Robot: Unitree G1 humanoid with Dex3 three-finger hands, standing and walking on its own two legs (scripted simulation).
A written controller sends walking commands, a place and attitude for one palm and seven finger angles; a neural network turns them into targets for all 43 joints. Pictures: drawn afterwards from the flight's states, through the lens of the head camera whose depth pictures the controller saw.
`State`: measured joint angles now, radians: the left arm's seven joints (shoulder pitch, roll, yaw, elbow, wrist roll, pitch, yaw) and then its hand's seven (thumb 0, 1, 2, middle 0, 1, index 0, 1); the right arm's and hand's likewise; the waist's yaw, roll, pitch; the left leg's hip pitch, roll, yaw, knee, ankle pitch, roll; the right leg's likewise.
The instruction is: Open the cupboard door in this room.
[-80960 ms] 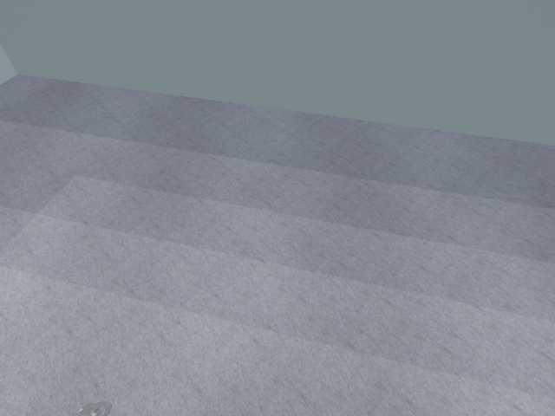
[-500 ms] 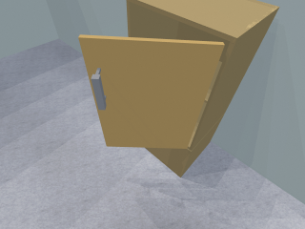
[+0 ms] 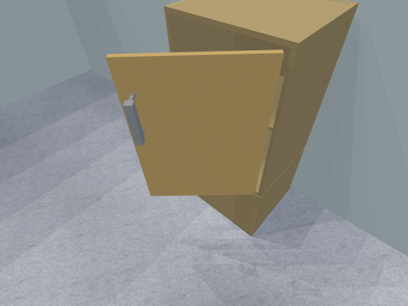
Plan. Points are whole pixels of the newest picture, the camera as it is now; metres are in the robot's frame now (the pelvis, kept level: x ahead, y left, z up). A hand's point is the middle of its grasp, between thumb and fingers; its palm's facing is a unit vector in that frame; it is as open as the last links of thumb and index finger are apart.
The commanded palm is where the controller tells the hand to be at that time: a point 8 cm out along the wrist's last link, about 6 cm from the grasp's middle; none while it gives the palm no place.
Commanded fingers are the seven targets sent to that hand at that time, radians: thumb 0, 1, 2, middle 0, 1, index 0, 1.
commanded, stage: come to a stop and stand still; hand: left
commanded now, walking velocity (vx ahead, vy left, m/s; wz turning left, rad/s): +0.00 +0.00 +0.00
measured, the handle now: (136, 119) +0.58 +0.23 +0.05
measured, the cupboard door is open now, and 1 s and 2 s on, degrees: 42 42 42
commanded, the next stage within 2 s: look again from close up in 0.86 s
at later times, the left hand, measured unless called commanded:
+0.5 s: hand out of the picture +0.07 +0.15 -0.16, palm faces -0.03 -0.97 -0.23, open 7.4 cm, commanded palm none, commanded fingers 0.00 0.90 0.90 -0.20 -0.30 -0.20 -0.30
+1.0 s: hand out of the picture +0.08 +0.14 -0.16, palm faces +0.01 -0.97 -0.23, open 7.4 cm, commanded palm none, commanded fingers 0.00 0.90 0.90 -0.20 -0.30 -0.20 -0.30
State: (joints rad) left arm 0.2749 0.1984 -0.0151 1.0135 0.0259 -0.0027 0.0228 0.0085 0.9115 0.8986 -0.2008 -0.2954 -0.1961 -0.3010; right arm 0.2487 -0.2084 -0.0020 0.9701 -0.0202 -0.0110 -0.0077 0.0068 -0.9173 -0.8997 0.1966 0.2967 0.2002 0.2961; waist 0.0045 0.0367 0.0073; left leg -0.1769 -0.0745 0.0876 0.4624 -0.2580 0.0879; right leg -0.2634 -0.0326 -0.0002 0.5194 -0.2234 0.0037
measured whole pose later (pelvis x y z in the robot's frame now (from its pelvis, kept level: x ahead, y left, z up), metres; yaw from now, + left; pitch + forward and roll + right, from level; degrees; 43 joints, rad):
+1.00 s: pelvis +0.05 -0.05 +0.01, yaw +1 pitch -1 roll +1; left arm 0.22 0.19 -0.01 1.10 0.01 -0.03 0.03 0.01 0.91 0.90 -0.20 -0.30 -0.20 -0.30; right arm 0.22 -0.18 0.01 1.12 -0.02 -0.02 -0.03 0.00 -0.91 -0.90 0.20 0.30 0.20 0.30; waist 0.00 0.00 0.04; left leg -0.09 0.00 0.04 0.38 -0.28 0.00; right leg -0.17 0.04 -0.04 0.43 -0.25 -0.06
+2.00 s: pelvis -0.01 -0.05 -0.08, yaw +3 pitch +11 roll +1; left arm 0.38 0.18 0.14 0.17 -0.28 -0.48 -0.32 0.01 0.61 0.77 -0.22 -0.49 -0.22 -0.49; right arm 0.13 -0.29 -0.05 0.47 0.03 -0.25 -0.03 0.01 -0.91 -0.90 0.20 0.30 0.20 0.30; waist 0.03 -0.02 -0.13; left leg -0.78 -0.02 0.03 1.10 -0.52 0.02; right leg -0.83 -0.01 -0.08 1.11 -0.48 -0.06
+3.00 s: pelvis +0.02 -0.02 -0.03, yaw +4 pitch +7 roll -2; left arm 0.03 0.37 0.37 0.28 -0.33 -0.22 -0.43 -0.01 -0.47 0.31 -0.30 -1.18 -0.30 -1.18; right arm 0.25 -0.26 0.06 0.57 0.04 -0.24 -0.09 0.01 -0.91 -0.90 0.20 0.30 0.20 0.30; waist 0.02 0.03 -0.07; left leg -0.51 -0.02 0.00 0.82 -0.43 0.05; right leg -0.52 0.00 -0.10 0.76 -0.36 -0.02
